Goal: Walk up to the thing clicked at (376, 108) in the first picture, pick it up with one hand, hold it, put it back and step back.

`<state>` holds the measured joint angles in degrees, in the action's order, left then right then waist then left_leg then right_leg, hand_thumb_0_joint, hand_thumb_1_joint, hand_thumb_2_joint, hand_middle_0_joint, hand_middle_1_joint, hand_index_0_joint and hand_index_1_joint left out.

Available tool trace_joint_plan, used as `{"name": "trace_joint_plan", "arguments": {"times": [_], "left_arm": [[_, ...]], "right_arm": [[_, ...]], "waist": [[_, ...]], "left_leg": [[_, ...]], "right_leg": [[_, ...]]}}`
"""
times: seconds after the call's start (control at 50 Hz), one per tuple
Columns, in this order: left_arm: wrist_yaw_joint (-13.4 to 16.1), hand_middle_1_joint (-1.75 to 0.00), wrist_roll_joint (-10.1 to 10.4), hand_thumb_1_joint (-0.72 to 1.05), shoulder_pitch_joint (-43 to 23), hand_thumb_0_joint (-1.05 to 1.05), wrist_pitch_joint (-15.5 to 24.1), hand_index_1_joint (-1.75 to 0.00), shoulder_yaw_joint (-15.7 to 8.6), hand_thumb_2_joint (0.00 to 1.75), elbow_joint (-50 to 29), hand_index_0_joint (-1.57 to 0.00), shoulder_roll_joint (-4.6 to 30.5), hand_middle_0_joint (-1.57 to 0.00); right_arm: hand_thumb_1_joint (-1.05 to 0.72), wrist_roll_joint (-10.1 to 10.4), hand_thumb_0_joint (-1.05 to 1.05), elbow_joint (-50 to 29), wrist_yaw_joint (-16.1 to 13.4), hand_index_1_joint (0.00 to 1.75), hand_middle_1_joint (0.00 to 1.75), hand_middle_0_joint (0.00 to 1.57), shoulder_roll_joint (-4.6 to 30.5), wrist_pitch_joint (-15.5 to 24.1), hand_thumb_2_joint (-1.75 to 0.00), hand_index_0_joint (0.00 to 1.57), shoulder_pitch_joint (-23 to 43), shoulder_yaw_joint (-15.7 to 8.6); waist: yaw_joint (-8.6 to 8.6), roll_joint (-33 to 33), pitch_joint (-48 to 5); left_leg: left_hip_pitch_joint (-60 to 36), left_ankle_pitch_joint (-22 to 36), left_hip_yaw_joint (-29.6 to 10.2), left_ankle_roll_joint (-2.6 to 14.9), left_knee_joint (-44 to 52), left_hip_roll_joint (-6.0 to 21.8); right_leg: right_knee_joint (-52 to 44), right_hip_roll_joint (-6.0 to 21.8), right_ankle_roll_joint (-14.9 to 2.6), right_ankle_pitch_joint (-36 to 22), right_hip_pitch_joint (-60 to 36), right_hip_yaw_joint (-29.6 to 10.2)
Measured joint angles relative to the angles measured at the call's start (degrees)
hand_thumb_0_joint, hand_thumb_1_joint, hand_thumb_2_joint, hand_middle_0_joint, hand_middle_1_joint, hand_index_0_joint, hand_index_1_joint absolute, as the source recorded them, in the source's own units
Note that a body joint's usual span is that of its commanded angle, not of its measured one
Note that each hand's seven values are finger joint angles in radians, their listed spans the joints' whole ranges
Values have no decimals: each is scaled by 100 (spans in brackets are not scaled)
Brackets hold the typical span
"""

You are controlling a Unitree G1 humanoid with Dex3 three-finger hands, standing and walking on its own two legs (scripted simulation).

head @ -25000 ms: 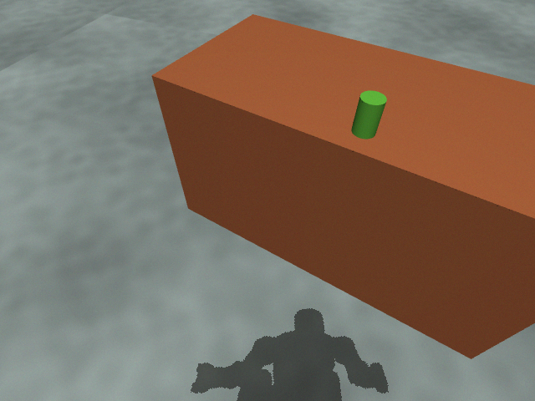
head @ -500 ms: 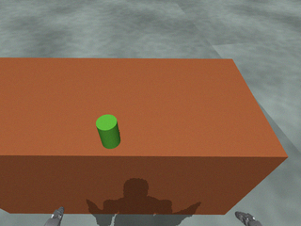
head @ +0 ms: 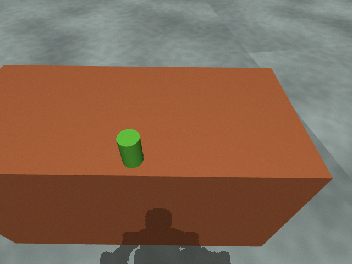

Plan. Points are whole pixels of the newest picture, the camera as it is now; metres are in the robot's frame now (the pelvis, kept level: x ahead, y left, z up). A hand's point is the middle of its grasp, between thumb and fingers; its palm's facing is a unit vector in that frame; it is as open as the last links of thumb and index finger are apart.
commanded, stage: home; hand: left
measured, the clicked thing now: (130, 149) +0.43 +0.15 -0.03
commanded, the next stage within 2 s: stand in 1.16 s
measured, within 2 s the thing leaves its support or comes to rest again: neither
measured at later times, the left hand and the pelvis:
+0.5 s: hand out of the picture +0.09 +0.25 -0.15, palm faces -0.05 -0.94 -0.34, open 17.4 cm; pelvis +0.02 +0.00 +0.00, yaw -1 degrees
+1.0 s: hand out of the picture +0.11 +0.25 -0.15, palm faces -0.05 -0.94 -0.35, open 17.5 cm; pelvis +0.03 +0.00 +0.00, yaw -1 degrees
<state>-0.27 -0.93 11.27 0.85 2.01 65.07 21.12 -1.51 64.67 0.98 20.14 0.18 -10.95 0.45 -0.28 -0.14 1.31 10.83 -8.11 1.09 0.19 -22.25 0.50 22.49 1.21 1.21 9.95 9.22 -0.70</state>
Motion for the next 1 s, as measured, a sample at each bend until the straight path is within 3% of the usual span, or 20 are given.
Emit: {"name": "trace_joint_plan", "arguments": {"times": [1.0], "left_arm": [[22, -6, 33, -54, -490, 0, -26, -5, -103, 5, 8, -6, -89, -5]], "right_arm": [[-90, 47, 1, 95, -94, 30, 30, 21, 0, 52, -90, 20, 413, -27]], "waist": [[38, 0, 98]], "left_leg": [[-394, -78, 87, -35, 364, 26]], "right_leg": [[-367, -23, 3, 40, -357, -84]]}}
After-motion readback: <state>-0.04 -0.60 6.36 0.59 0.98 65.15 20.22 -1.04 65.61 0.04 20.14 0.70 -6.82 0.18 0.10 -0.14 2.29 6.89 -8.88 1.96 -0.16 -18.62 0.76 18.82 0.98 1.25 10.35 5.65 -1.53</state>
